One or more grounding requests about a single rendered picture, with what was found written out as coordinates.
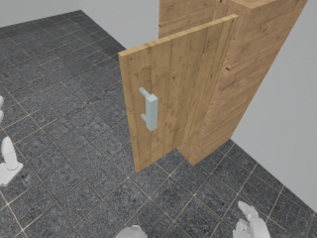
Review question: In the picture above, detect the handle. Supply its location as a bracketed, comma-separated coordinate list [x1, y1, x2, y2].
[139, 87, 159, 132]

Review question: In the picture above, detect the robot left hand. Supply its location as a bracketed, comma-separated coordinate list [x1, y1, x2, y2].
[0, 95, 23, 187]

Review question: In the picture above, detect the robot right hand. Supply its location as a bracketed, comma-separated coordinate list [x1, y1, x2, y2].
[233, 201, 270, 238]

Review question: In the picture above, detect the cupboard door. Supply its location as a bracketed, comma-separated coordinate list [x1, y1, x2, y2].
[118, 14, 240, 173]

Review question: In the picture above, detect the robot left thigh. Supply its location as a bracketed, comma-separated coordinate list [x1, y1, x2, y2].
[115, 227, 148, 238]

